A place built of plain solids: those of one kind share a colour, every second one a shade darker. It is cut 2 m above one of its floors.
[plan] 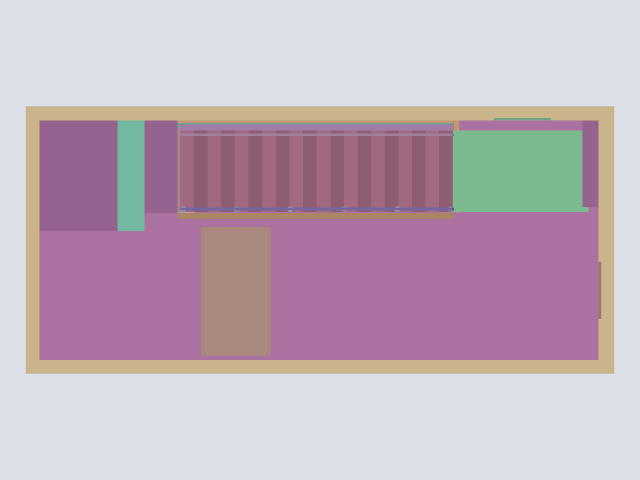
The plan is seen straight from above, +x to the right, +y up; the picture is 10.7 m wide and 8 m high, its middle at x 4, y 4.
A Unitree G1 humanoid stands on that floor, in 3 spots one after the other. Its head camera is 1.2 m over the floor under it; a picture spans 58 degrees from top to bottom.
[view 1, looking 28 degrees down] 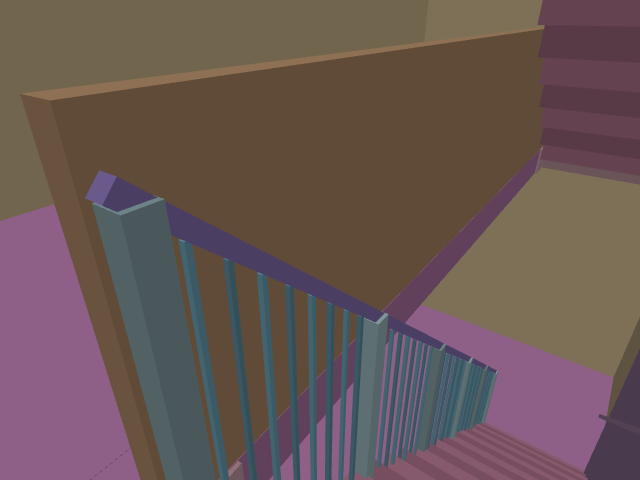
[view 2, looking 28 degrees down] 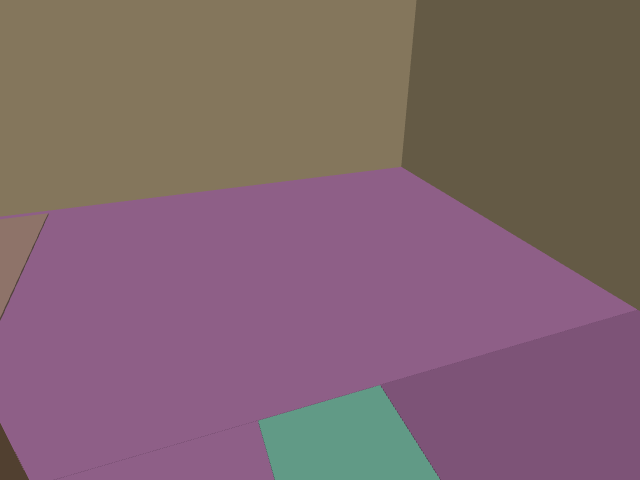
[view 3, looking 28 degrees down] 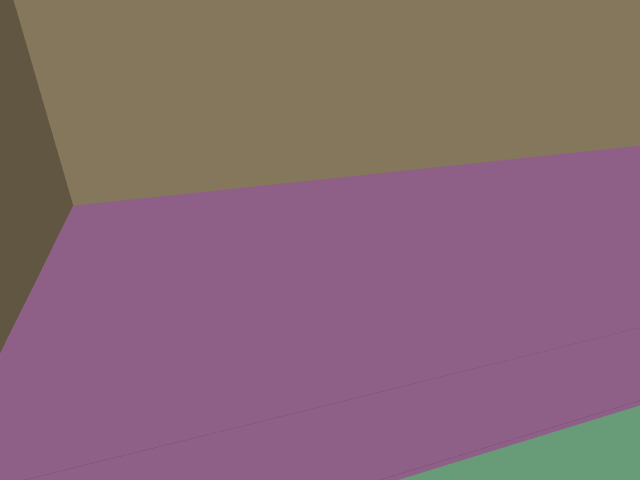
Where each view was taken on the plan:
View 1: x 6.52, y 5.14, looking -144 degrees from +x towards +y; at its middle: guard_panel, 1.34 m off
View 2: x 1.22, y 5.14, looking -110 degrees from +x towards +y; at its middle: floor_slab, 2.55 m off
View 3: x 7.81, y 5.14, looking -107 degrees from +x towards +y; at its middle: floor_slab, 2.56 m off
